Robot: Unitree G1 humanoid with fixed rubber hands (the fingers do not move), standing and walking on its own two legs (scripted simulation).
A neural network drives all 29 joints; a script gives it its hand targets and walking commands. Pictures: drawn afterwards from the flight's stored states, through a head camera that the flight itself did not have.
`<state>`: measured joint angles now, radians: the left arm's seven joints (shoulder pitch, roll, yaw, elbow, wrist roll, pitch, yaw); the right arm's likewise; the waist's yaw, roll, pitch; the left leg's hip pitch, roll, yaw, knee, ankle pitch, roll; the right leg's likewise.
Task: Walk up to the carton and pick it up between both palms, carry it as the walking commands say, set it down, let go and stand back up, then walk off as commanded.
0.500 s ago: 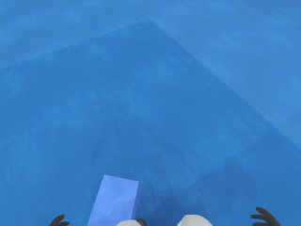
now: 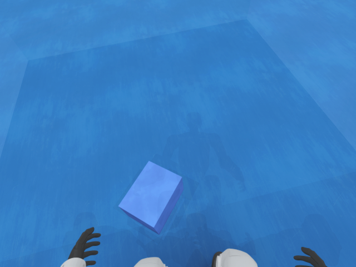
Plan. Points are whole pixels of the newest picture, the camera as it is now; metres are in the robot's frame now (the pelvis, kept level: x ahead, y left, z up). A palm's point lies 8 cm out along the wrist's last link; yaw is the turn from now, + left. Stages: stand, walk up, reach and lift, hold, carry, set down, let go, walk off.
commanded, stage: walk off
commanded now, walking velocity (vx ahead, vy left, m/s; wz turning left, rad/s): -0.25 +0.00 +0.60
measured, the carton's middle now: (154, 197) +0.47 +0.18 -0.68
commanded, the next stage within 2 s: stand in 1.26 s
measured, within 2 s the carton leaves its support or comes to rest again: neither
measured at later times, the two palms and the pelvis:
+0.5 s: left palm out of the picture -0.11 +0.28 -0.11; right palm out of the picture +0.04 -0.26 -0.11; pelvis -0.15 -0.02 +0.00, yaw +17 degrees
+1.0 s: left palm out of the picture -0.37 +0.22 -0.13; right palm out of the picture -0.06 -0.25 -0.11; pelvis -0.30 -0.08 -0.01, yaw +36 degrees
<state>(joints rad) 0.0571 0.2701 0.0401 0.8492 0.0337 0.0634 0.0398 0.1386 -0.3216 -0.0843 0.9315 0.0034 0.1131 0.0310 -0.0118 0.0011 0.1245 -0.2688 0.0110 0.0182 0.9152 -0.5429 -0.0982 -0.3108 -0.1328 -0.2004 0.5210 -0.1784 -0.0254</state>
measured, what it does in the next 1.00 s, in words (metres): walks backwards, turning left: left foot, then right foot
